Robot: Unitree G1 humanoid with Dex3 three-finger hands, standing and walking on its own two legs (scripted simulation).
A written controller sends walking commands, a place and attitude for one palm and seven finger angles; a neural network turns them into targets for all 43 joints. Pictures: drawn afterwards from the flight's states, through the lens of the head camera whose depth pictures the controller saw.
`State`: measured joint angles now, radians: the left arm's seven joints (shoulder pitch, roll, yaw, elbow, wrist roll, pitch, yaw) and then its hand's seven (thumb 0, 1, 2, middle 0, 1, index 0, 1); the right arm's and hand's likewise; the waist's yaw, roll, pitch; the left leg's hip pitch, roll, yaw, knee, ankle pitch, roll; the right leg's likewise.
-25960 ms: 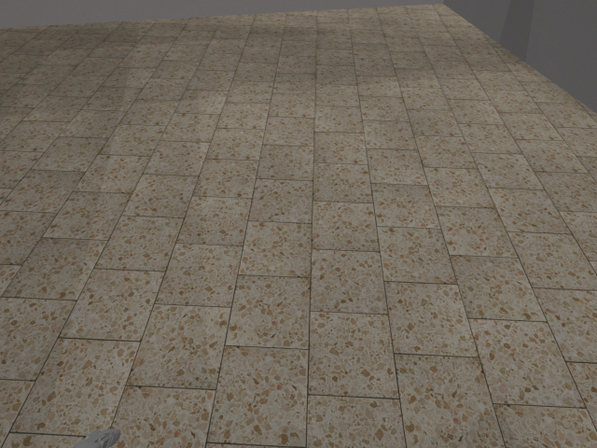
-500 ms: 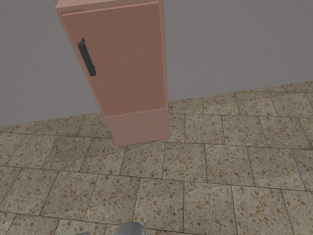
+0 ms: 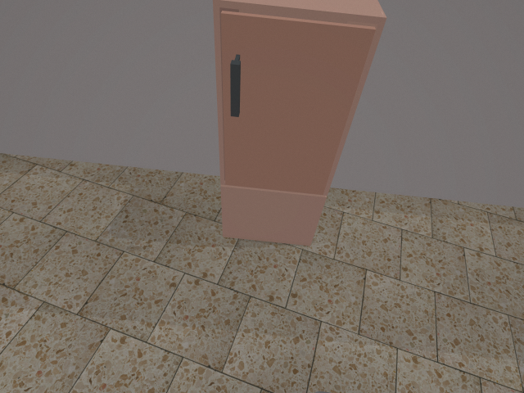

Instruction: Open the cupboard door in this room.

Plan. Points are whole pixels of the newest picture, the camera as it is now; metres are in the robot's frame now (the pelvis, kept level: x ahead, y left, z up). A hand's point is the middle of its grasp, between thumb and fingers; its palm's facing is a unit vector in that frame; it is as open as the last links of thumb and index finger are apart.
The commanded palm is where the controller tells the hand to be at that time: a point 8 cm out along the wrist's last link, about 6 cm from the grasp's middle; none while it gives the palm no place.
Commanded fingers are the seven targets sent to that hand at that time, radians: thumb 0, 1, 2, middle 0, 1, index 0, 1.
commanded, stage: take the last steps up to it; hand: left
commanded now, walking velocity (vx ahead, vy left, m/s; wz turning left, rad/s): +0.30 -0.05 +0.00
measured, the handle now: (236, 86) +0.84 +0.15 +0.03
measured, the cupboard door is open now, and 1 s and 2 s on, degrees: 0 0 0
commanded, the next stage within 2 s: come to a stop and stand still in 0.74 s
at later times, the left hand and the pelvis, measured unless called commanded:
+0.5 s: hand (208, 360) +0.21 +0.11 -0.16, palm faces +0.06 -0.97 -0.24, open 7.1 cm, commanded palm none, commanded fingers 0.00 0.90 0.90 -0.20 -0.30 -0.20 -0.30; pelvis +0.13 -0.08 +0.00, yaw +1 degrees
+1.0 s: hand (200, 335) +0.26 +0.14 -0.19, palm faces +0.09 -0.98 -0.16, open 7.3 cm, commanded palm none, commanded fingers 0.00 0.90 0.90 -0.20 -0.30 -0.20 -0.30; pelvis +0.29 -0.03 -0.01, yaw +1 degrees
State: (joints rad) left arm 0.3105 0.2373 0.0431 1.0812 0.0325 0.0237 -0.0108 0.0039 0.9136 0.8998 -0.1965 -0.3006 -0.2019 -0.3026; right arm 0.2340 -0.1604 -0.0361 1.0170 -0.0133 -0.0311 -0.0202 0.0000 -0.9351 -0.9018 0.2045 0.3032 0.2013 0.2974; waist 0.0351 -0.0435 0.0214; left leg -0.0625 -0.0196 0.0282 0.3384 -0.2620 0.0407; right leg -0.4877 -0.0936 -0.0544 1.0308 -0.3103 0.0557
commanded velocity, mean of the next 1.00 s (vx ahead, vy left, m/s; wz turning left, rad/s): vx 0.15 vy -0.04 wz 0.03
